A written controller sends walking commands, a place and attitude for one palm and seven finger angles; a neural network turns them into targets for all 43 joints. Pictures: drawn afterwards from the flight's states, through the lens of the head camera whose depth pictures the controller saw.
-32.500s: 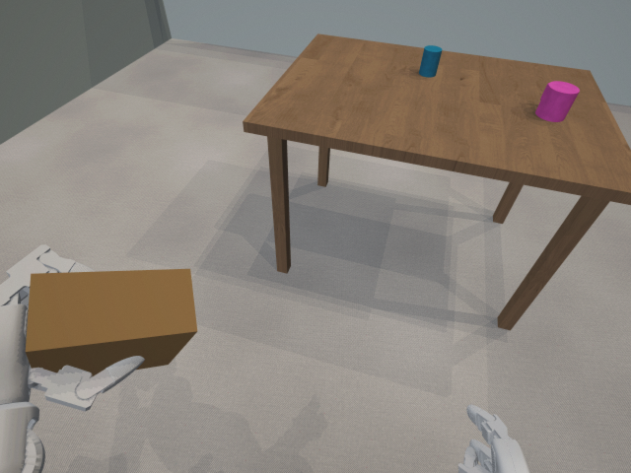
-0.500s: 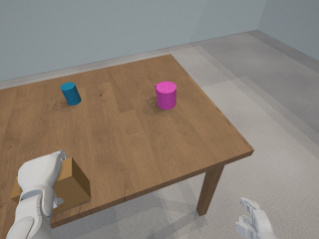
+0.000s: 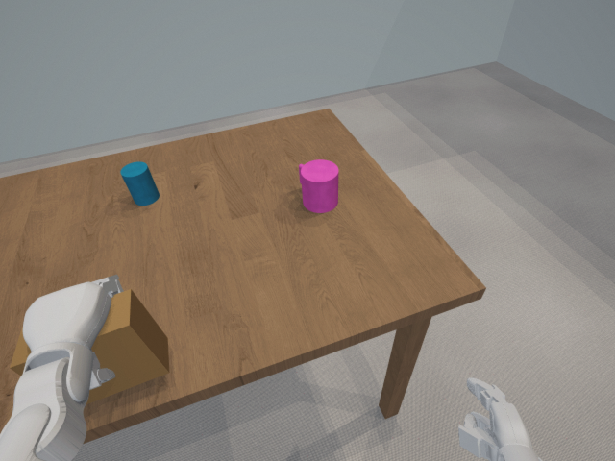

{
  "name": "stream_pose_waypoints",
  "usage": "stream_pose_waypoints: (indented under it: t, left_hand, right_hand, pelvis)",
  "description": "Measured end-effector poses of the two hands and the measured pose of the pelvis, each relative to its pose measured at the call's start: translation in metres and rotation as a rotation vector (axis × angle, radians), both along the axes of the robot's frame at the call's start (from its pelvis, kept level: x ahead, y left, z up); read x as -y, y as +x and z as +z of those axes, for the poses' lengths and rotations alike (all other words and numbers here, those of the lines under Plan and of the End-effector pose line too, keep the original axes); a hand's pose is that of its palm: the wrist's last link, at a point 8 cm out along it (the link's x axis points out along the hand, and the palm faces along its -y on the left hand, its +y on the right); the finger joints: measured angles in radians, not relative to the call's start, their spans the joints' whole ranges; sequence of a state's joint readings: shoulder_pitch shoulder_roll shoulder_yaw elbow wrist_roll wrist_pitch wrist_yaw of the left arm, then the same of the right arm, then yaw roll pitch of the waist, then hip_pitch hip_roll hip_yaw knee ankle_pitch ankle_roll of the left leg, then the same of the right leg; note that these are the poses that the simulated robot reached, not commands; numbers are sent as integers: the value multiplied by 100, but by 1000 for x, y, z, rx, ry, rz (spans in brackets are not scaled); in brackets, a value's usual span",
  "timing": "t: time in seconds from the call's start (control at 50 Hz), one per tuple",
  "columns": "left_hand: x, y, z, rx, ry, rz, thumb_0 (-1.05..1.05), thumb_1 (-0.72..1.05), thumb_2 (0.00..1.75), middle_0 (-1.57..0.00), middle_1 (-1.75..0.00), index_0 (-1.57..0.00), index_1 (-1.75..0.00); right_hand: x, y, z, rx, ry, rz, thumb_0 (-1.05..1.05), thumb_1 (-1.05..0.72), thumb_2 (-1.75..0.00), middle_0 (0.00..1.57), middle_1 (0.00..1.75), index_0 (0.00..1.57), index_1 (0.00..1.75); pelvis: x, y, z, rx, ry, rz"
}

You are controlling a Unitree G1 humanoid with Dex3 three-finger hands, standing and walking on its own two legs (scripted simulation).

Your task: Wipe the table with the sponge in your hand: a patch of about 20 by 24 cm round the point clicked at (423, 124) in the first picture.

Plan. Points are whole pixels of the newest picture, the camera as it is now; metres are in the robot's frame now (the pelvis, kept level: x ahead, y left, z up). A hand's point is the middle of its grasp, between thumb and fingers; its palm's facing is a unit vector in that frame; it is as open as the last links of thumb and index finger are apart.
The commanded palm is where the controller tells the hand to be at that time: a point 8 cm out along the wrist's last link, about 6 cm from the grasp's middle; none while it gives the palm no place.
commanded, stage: lift the sponge slowly off the table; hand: left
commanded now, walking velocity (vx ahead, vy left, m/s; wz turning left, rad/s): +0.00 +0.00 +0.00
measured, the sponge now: (107, 358) +0.22 +0.33 +0.00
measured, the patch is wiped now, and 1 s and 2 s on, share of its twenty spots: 1.00 1.00 1.00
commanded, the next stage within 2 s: bring the sponge back beside the body in 1.06 s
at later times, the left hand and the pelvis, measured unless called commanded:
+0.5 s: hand (96, 312) +0.24 +0.31 +0.09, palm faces +0.04 -0.08 -1.00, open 10.2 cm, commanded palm +0.20 +0.31 +0.16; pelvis -0.01 +0.00 +0.00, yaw +0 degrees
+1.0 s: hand (79, 298) +0.23 +0.32 +0.13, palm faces +0.08 -0.06 -0.99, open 10.2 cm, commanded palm +0.20 +0.31 +0.19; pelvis -0.01 +0.00 +0.00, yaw +0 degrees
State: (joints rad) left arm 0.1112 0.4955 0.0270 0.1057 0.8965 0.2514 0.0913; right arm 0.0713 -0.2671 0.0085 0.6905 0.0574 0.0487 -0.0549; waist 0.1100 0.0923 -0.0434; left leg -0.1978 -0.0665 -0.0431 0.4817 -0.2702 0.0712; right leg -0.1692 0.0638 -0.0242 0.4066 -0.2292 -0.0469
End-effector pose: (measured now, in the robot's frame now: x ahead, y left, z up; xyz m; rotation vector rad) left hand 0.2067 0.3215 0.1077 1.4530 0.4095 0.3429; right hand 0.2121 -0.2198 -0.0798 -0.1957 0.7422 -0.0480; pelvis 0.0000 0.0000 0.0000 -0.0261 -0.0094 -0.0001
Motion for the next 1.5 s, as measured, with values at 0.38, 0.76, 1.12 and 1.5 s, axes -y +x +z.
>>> stream_pose_waypoints:
  t: [0.38,0.76,1.12,1.5]
  left_hand:
    - [6,1,26,43,8,-10,0,-50,105,-72,-135,-72,-135]
    - [6,5,52,56,12,4,0,-50,105,-72,-135,-72,-134]
    - [12,5,72,84,19,1,0,-51,105,-73,-135,-72,-134]
    - [21,-9,65,95,11,-15,0,-51,105,-73,-134,-72,-134]
  right_hand:
    - [-17,6,6,34,22,44,2,-90,-90,20,30,21,30]
    - [-10,12,10,40,22,56,2,-90,-90,20,30,21,30]
    - [-16,14,14,68,48,79,2,-90,-90,20,30,21,30]
    - [-6,2,13,64,36,64,2,-90,-90,20,30,21,30]
  pelvis:
    - [-3,-6,2,27,4,6]
    - [2,-3,4,38,8,-1]
    - [6,-9,4,46,12,0]
    - [10,-15,4,60,13,-7]
